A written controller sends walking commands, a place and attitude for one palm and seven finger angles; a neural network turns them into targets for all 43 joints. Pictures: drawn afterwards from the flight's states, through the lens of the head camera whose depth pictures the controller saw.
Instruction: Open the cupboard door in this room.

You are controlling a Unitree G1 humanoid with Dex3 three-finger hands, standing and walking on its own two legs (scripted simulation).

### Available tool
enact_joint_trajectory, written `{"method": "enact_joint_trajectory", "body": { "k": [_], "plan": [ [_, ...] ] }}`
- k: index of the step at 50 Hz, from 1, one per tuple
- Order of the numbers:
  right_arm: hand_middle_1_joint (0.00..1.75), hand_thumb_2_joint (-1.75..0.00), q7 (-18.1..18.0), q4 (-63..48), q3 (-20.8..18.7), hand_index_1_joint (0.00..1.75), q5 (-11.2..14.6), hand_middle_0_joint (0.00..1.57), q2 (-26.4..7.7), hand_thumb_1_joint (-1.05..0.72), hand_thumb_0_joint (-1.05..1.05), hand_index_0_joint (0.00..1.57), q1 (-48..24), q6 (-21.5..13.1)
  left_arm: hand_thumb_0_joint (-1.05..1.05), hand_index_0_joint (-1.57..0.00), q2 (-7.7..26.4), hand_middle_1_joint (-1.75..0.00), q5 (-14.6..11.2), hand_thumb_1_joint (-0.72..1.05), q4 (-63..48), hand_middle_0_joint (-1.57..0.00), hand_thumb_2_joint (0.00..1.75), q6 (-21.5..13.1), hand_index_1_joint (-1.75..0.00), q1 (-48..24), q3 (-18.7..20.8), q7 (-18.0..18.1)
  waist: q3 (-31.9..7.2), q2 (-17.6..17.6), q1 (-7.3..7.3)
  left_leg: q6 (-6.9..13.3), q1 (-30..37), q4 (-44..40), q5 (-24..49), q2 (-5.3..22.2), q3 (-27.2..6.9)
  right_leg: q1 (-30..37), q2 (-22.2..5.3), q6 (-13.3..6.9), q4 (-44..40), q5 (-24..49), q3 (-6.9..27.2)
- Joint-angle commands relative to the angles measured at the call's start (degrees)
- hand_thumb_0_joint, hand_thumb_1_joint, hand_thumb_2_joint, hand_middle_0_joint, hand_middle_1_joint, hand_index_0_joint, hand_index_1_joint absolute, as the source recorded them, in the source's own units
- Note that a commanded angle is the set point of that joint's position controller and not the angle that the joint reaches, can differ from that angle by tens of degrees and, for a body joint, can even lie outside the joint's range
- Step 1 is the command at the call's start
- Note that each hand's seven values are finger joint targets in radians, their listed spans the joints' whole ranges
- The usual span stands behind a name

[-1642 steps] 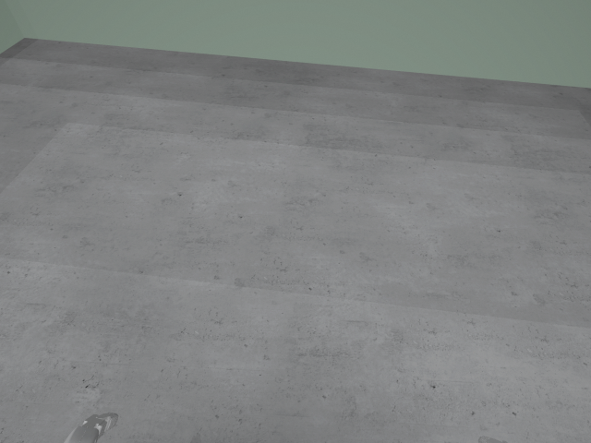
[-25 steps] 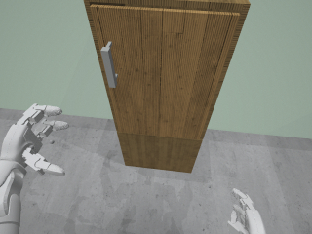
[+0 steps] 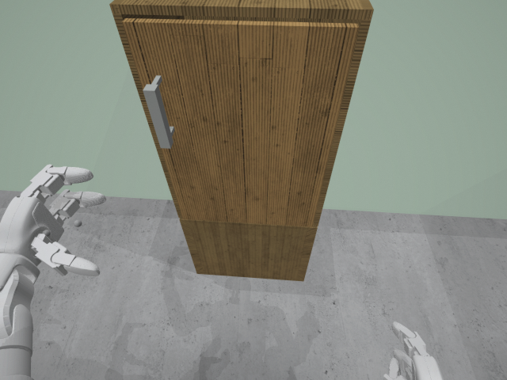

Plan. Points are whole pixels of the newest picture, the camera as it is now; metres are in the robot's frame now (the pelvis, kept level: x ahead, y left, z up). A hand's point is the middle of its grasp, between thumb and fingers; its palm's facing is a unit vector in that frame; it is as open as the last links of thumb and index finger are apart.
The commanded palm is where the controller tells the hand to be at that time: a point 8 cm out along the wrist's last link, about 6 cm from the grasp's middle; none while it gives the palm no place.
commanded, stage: raise the hand with hooked fingers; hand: left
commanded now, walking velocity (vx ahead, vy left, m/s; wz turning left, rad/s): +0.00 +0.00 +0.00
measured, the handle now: (162, 112) +0.60 +0.24 +0.10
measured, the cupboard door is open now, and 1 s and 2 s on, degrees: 0 0 0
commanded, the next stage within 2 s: move the hooked fingers beside the handle in 0.10 s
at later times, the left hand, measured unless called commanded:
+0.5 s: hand (85, 203) +0.33 +0.28 +0.12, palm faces +0.01 -1.00 -0.02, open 14.0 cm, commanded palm +0.31 +0.33 +0.12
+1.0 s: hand (102, 167) +0.41 +0.29 +0.12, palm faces +0.01 -1.00 +0.00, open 14.0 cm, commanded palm +0.39 +0.33 +0.11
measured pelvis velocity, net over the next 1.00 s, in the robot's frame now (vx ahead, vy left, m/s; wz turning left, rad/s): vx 0.00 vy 0.02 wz -0.02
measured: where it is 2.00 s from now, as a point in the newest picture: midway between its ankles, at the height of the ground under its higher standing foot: outside the picture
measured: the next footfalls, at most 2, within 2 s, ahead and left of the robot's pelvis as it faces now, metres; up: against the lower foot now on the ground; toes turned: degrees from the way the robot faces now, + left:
none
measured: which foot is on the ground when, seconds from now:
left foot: down 0.00-1.00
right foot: down 0.00-1.00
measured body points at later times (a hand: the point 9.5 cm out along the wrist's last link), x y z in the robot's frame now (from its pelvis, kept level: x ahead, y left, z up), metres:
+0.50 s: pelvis -0.01 +0.01 +0.00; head +0.01 +0.00 +0.45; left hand +0.32 +0.33 +0.13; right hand +0.15 -0.24 -0.09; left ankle +0.01 +0.13 -0.72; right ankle -0.01 -0.11 -0.72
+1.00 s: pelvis +0.00 +0.02 -0.01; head +0.05 +0.02 +0.44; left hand +0.40 +0.34 +0.12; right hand +0.08 -0.25 -0.11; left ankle +0.01 +0.13 -0.72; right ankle -0.01 -0.11 -0.72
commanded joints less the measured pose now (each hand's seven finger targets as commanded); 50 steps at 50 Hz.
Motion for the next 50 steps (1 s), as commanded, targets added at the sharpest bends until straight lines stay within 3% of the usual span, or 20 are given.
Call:
{"method": "enact_joint_trajectory", "body": {
  "k": [1,4,8,10,13,14,18,20,22,25,30,32,33,35,38,42,43,44,47,50],
  "plan": [
    [0.3,-0.9,-1.2,-8.8,-2.9,0.3,0.1,0.2,-7.2,-0.9,0.0,0.2,-4.6,-3.5,0.0,-0.3,15.6,-1.2,-1.6,-0.5,-10.1,-0.3,0.3,-2.5,-1.2,-14.7,3.4,-1.1,-10.4,-0.2,-0.15,3.1,5.8,-4.5,9.3,-2.5,0.1,1.1,0.6,0.6,-6.7,13.0,2.7],
    [0.3,-0.9,-1.1,-9.0,-2.7,0.3,0.0,0.2,-7.3,-0.9,0.0,0.2,-4.8,-3.5,0.0,-0.3,17.3,-1.2,-2.5,-0.5,-9.8,-0.3,0.3,-2.6,-1.2,-15.2,5.2,-1.8,-11.7,-0.9,0.38,2.9,5.0,-3.9,9.6,-2.7,0.2,2.6,0.2,0.9,-6.7,13.3,4.0],
    [0.3,-0.9,-1.0,-9.0,-2.6,0.3,-0.1,0.2,-7.0,-0.9,0.0,0.2,-4.9,-3.7,0.0,-0.3,17.0,-1.2,-2.6,-0.5,-10.3,-0.3,0.3,-3.4,-1.2,-15.5,5.1,-1.2,-11.6,0.8,0.69,2.8,5.3,-3.7,10.1,-2.7,0.3,2.4,0.4,0.6,-6.2,13.6,3.6],
    [0.3,-0.9,-1.0,-8.8,-2.6,0.3,0.0,0.2,-6.9,-0.9,0.0,0.2,-5.0,-3.8,0.0,-0.3,16.0,-1.2,-2.2,-0.5,-9.5,-0.3,0.3,-3.5,-1.2,-15.7,4.3,-1.0,-10.9,1.3,0.28,2.8,5.3,-3.9,9.5,-2.6,0.3,1.4,0.4,0.6,-6.2,13.1,3.3],
    [0.3,-0.9,-1.4,-7.9,-2.5,0.3,-0.1,0.2,-7.2,-0.9,0.0,0.2,-4.5,-3.6,0.0,-0.3,17.4,-1.2,-1.7,-0.5,-7.7,-0.3,0.3,-3.9,-1.2,-22.9,3.9,-0.6,-9.2,0.6,-0.85,2.8,4.6,-3.6,7.9,-2.7,-0.1,-0.1,0.6,0.6,-6.6,10.7,3.7],
    [0.3,-0.9,-1.5,-7.5,-2.6,0.3,0.0,0.2,-7.4,-0.9,0.0,0.2,-4.3,-3.5,0.0,-0.3,18.8,-1.2,-1.1,-0.5,-6.4,-0.3,0.3,-3.9,-1.2,-24.5,4.7,-0.5,-10.0,1.0,-1.11,2.8,4.4,-3.7,7.5,-2.6,-0.2,-0.1,0.4,0.7,-6.6,10.1,3.8],
    [0.3,-0.9,-2.0,-6.9,-2.3,0.3,0.0,0.2,-7.5,-0.9,0.0,0.2,-3.8,-3.3,0.0,-0.3,17.3,-1.2,-0.2,-0.5,-3.5,-0.3,0.3,-4.9,-1.2,-31.3,1.2,-1.0,-11.4,3.1,-1.9,2.7,5.3,-3.6,6.4,-2.7,-0.6,-1.3,0.5,0.2,-6.2,8.4,3.4],
    [0.3,-0.9,-2.1,-6.4,-2.4,0.3,0.0,0.2,-7.7,-0.9,0.0,0.2,-3.1,-3.3,0.0,-0.3,18.3,-1.2,0.2,-0.5,-0.8,-0.3,0.3,-5.1,-1.2,-33.2,1.5,-1.3,-12.8,3.0,-2.29,2.8,5.8,-3.3,6.9,-2.6,-0.8,-1.5,0.6,0.2,-5.9,9.4,3.3],
    [0.3,-0.9,-1.9,-6.3,-2.6,0.3,-0.1,0.2,-7.9,-0.9,0.0,0.2,-2.3,-3.1,0.0,-0.3,19.7,-1.2,0.6,-0.5,1.4,-0.3,0.3,-5.4,-1.2,-32.0,2.7,-1.4,-15.1,2.6,-1.54,2.7,5.8,-3.1,8.4,-2.6,-0.9,-0.6,0.6,0.1,-5.0,11.3,2.7],
    [0.3,-0.9,-1.5,-6.1,-2.5,0.3,-0.2,0.2,-8.3,-0.9,0.0,0.2,-1.6,-2.6,0.0,-0.3,20.1,-1.2,0.7,-0.5,6.2,-0.3,0.3,-4.9,-1.2,-34.0,2.7,-1.6,-13.8,1.1,-1.68,2.7,4.1,-2.9,7.9,-2.5,-1.0,-1.8,0.7,0.1,-4.5,11.3,2.5],
    [0.3,-0.9,-0.6,-6.8,-2.9,0.3,-0.2,0.2,-8.6,-0.9,0.0,0.2,-0.3,-1.4,0.0,-0.3,20.6,-1.2,2.1,-0.5,8.2,-0.3,0.3,-5.2,-1.2,-36.8,2.2,-0.8,-15.8,4.2,-1.29,2.5,4.8,-2.8,10.3,-2.3,-1.2,-2.5,1.0,-0.5,-3.0,13.1,1.5],
    [0.3,-0.9,-0.4,-6.7,-3.0,0.3,-0.3,0.2,-8.7,-0.9,0.0,0.2,0.6,-1.0,0.0,-0.3,20.0,-1.2,2.8,-0.5,7.4,-0.3,0.3,-6.0,-1.2,-39.9,1.0,-0.1,-16.8,4.5,-2.11,2.4,5.7,-2.6,11.4,-2.2,-1.5,-3.4,1.2,-0.5,-2.5,13.8,1.1],
    [0.3,-0.9,-0.3,-6.7,-3.1,0.3,-0.5,0.2,-8.8,-0.9,0.0,0.2,1.1,-0.8,0.0,-0.3,19.9,-1.2,2.6,-0.5,7.6,-0.3,0.3,-6.5,-1.2,-41.0,1.1,0.3,-16.7,2.7,-2.14,2.5,5.4,-2.4,12.1,-2.2,-1.8,-3.1,1.5,-0.6,-2.2,14.2,0.9],
    [0.3,-0.9,-0.1,-6.4,-3.3,0.3,-0.6,0.2,-9.2,-0.9,0.0,0.2,2.2,-0.3,0.0,-0.3,22.2,-1.2,2.9,-0.5,10.1,-0.3,0.3,-6.7,-1.2,-40.4,3.4,0.8,-17.7,1.4,-2.07,2.6,4.8,-2.1,12.4,-2.1,-1.6,-2.7,1.5,-0.4,-2.0,15.1,1.2],
    [0.3,-0.9,0.0,-6.1,-3.4,0.3,-0.7,0.2,-9.3,-0.9,0.0,0.2,3.1,0.6,0.0,-0.3,21.9,-1.2,3.3,-0.5,11.0,-0.3,0.3,-7.5,-1.2,-43.9,2.5,0.8,-18.4,2.3,-2.56,2.5,5.0,-1.8,14.1,-2.1,-1.7,-2.9,1.6,-0.5,-1.3,16.2,1.0],
    [0.3,-0.9,0.3,-5.4,-3.7,0.3,-0.9,0.2,-9.7,-0.9,0.0,0.2,4.6,1.7,0.0,-0.3,24.4,-1.2,4.6,-0.5,13.4,-0.3,0.3,-8.1,-1.2,-46.0,3.7,0.8,-19.8,4.6,-2.78,2.3,5.4,-1.2,15.6,-1.8,-1.7,-3.7,1.5,-0.6,-1.0,17.2,1.1],
    [0.3,-0.9,0.4,-5.6,-3.6,0.3,-1.0,0.2,-9.5,-0.9,0.0,0.2,4.7,1.9,0.0,-0.3,22.8,-1.2,4.4,-0.5,13.4,-0.3,0.3,-8.3,-1.2,-46.6,2.3,0.5,-20.1,4.7,-3.02,2.5,5.9,-0.8,16.8,-1.9,-1.5,-3.6,1.7,-0.6,-0.8,18.2,1.1],
    [0.3,-0.9,0.4,-5.3,-3.8,0.3,-1.0,0.2,-9.8,-0.9,0.0,0.2,5.2,2.2,0.0,-0.3,25.3,-1.2,4.5,-0.5,14.5,-0.3,0.3,-8.3,-1.2,-46.8,4.5,0.6,-20.7,4.7,-2.95,2.4,5.6,-0.6,16.8,-1.7,-1.5,-3.7,1.7,-0.5,-0.8,18.5,1.3],
    [0.3,-0.9,0.5,-4.7,-3.8,0.3,-0.9,0.2,-9.9,-0.9,0.0,0.2,6.0,3.1,0.0,-0.3,24.3,-1.2,4.7,-0.5,18.5,-0.3,0.3,-8.8,-1.2,-49.5,2.8,-0.2,-19.2,2.9,-4.03,2.6,4.0,-0.4,15.4,-1.7,-1.4,-4.7,1.8,-0.4,-0.8,17.9,1.1],
    [0.3,-0.9,0.4,-4.3,-3.9,0.3,-0.9,0.2,-10.2,-0.9,0.0,0.2,6.6,3.7,0.0,-0.3,25.4,-1.2,5.1,-0.5,20.8,-0.3,0.3,-9.4,-1.2,-53.0,2.7,-1.0,-19.9,4.4,-4.48,2.6,4.0,0.3,15.6,-1.7,-1.4,-5.8,1.8,-0.4,-0.4,17.9,1.3]
  ]
}}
